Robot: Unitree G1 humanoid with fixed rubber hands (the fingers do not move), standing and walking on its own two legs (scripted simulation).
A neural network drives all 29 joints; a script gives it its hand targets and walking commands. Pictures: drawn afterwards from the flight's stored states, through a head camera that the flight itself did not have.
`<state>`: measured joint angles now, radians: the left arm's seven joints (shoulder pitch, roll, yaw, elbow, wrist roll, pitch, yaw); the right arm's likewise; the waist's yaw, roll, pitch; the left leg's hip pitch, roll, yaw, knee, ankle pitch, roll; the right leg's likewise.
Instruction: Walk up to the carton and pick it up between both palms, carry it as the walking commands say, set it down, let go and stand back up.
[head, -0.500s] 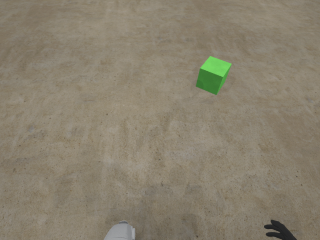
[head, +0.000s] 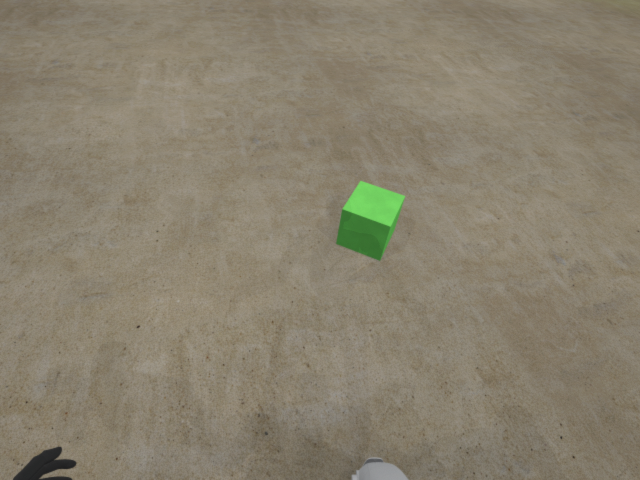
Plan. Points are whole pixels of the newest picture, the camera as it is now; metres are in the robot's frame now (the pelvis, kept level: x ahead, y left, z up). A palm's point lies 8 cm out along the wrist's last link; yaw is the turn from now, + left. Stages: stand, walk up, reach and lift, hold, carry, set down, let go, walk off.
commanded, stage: walk up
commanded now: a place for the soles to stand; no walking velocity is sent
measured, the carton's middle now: (370, 220) +1.26 -0.40 -0.68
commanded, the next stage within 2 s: none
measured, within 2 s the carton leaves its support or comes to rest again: neither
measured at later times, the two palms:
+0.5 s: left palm (146, 387) +0.31 +0.23 -0.13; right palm (542, 324) +0.36 -0.44 -0.08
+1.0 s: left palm (229, 222) +0.63 +0.12 -0.08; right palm (567, 276) +0.49 -0.58 -0.11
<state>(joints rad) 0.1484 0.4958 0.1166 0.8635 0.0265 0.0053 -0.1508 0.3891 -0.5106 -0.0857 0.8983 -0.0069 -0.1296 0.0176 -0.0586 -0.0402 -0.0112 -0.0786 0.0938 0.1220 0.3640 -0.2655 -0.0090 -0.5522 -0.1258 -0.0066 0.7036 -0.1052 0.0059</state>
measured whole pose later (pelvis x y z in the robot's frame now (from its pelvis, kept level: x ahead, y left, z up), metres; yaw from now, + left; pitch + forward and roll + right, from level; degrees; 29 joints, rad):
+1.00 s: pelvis +0.48 -0.22 -0.03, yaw +0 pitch +0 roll +1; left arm 0.15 0.47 0.14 0.78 0.04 -0.03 -0.11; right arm 0.40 -0.52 -0.07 0.86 0.00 -0.09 -0.01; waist -0.02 0.00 0.01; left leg -0.27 0.09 -0.03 0.90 -0.49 0.03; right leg -0.45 -0.04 -0.05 0.70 -0.25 -0.03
